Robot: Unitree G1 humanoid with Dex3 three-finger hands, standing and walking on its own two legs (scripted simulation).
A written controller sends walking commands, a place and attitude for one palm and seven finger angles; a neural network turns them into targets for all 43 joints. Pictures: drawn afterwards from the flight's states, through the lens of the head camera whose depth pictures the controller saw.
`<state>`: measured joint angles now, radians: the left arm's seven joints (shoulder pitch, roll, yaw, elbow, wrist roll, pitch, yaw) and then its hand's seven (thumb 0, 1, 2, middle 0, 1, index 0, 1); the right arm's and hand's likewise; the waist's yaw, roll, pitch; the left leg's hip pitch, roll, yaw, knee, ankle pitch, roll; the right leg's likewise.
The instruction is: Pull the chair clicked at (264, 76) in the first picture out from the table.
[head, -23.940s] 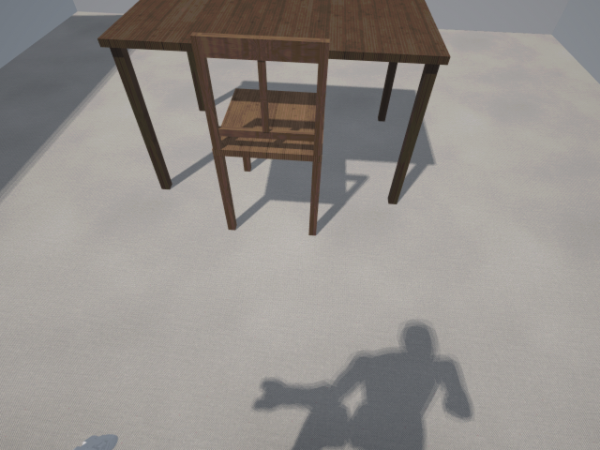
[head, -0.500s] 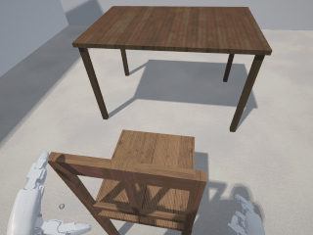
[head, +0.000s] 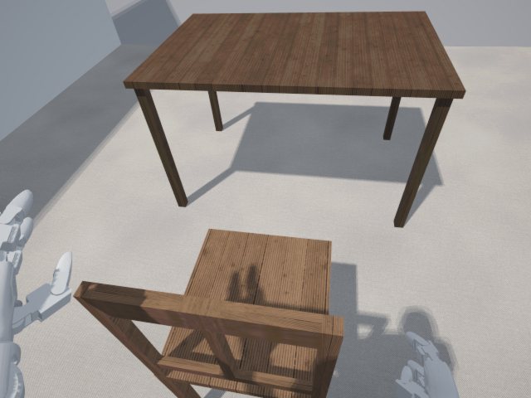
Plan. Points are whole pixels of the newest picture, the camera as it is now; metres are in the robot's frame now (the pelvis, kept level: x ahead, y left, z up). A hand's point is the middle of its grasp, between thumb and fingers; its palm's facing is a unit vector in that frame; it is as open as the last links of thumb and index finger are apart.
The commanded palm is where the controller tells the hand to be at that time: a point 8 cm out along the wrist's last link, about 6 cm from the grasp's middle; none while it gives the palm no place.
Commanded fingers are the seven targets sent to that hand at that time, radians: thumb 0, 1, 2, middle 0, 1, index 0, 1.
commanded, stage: draw the hand back to the body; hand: left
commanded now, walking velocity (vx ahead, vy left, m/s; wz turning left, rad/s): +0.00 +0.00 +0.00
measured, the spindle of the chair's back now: (222, 351) +0.22 +0.13 -0.12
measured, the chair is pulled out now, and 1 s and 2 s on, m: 0.66 0.66 0.66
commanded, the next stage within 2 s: step back with the hand held close in 0.36 s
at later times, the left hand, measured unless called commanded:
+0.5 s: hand (60, 284) +0.19 +0.27 +0.16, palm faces +0.47 -0.76 -0.45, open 7.4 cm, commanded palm +0.14 +0.30 +0.18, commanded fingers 0.00 0.90 0.90 -0.20 -0.30 -0.20 -0.30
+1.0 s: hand (29, 328) +0.14 +0.27 +0.16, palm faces +0.40 -0.74 -0.54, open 7.4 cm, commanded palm +0.08 +0.31 +0.18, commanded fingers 0.00 0.90 0.90 -0.20 -0.30 -0.20 -0.30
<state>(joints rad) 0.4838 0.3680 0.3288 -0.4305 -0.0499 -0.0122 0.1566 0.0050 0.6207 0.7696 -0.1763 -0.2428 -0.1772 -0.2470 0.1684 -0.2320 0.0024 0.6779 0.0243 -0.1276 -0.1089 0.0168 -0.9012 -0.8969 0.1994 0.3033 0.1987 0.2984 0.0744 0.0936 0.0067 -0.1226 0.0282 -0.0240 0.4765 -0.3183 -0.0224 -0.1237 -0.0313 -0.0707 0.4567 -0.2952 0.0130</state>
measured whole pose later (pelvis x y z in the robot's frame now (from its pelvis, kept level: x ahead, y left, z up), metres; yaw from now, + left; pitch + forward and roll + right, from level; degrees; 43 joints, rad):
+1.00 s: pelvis -0.06 +0.01 +0.00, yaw -1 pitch +1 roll +0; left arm 0.58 0.42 0.40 -0.51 -0.05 -0.09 0.17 0.01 0.89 0.90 -0.22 -0.30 -0.22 -0.30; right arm 0.18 -0.21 -0.03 0.60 0.03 -0.01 -0.11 0.02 -0.90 -0.90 0.20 0.30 0.20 0.30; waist 0.01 0.05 0.04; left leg -0.29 0.02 -0.01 0.52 -0.24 -0.01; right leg -0.30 -0.04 -0.05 0.50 -0.21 0.02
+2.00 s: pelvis -0.15 +0.00 -0.01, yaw -1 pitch +3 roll -1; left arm 0.61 0.43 0.43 -0.59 -0.05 -0.25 0.13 0.01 0.88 0.90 -0.22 -0.30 -0.22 -0.30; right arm 0.17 -0.19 -0.03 0.66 0.00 -0.12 -0.07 0.02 -0.90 -0.90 0.20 0.30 0.20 0.30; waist 0.01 0.02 0.03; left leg -0.48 0.01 -0.05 0.78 -0.34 -0.02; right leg -0.30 0.01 0.00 0.54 -0.28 0.00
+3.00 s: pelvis -0.25 +0.00 +0.00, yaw -1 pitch -1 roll -1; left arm 0.54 0.36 0.38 -0.42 -0.02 -0.18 0.16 0.01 0.89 0.90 -0.21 -0.30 -0.22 -0.30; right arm 0.24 -0.17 0.01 0.66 0.02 -0.15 -0.07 0.02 -0.90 -0.90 0.20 0.30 0.20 0.30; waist 0.01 0.01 0.00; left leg -0.20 0.00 0.00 0.45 -0.23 0.02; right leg -0.21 -0.03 -0.05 0.35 -0.14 0.03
